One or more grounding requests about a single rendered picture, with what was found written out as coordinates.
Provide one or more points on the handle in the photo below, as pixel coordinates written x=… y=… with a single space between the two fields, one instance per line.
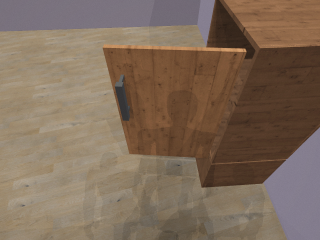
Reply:
x=122 y=99

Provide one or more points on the cupboard door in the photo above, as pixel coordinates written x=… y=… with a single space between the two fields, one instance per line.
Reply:
x=177 y=95

